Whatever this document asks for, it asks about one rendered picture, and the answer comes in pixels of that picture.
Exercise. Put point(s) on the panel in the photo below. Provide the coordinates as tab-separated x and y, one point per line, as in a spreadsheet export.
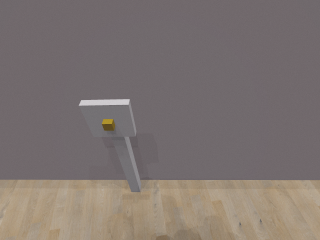
120	110

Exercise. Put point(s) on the button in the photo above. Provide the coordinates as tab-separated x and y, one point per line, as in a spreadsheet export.
108	124

